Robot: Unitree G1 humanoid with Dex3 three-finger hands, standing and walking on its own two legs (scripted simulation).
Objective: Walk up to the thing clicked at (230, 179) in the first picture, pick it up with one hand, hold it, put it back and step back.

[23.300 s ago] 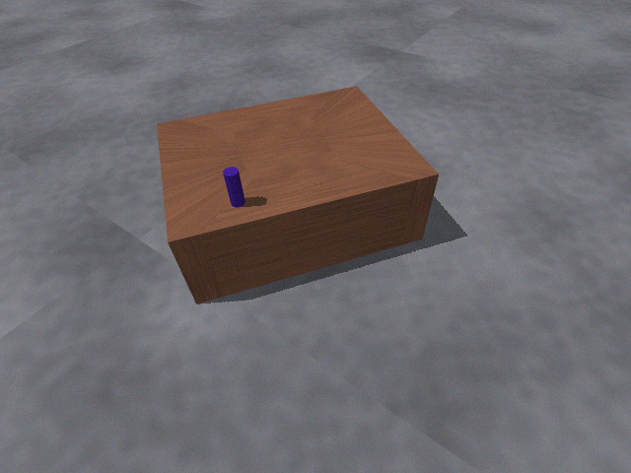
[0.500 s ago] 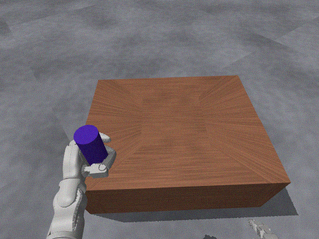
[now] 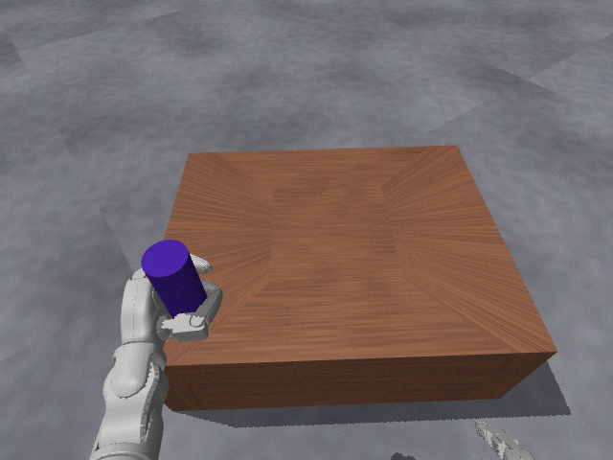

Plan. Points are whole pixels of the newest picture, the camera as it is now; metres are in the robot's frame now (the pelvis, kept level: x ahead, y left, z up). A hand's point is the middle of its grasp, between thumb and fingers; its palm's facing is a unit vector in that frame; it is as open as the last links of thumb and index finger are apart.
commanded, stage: hold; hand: left
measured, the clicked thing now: (181, 290) +0.33 +0.18 +0.07
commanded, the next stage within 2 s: crouch in 0.86 s
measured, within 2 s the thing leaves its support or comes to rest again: neither
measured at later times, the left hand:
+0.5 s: hand (196, 295) +0.33 +0.17 +0.06, palm faces +0.09 -1.00 -0.01, open 6.8 cm
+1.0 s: hand (197, 293) +0.33 +0.17 +0.06, palm faces +0.10 -0.99 -0.01, open 6.8 cm
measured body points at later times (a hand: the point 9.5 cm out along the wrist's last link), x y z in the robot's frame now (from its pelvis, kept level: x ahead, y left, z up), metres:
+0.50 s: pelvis +0.00 +0.00 +0.00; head +0.03 +0.01 +0.45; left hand +0.32 +0.22 +0.06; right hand +0.14 -0.24 -0.10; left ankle +0.02 +0.13 -0.70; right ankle +0.00 -0.14 -0.70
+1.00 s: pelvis +0.00 +0.00 +0.00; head +0.03 +0.01 +0.45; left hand +0.32 +0.22 +0.06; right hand +0.14 -0.24 -0.10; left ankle +0.02 +0.13 -0.70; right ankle +0.00 -0.14 -0.70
